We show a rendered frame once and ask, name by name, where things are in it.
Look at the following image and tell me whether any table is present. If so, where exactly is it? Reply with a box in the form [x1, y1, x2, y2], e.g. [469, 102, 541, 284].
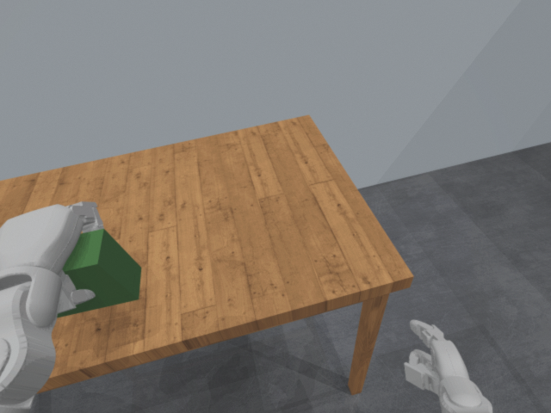
[0, 115, 414, 395]

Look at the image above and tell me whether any robot right hand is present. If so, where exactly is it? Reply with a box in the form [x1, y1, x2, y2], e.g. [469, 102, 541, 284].
[404, 320, 470, 397]

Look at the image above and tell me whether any right robot forearm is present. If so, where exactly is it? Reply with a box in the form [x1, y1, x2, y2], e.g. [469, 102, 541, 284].
[438, 376, 493, 413]

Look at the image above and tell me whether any robot left hand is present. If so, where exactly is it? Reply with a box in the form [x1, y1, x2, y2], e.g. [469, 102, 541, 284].
[0, 201, 104, 314]

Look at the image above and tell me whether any left robot forearm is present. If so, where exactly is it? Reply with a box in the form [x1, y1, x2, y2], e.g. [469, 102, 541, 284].
[0, 266, 62, 413]

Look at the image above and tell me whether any sponge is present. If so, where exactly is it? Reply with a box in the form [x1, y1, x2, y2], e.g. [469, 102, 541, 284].
[57, 229, 141, 317]

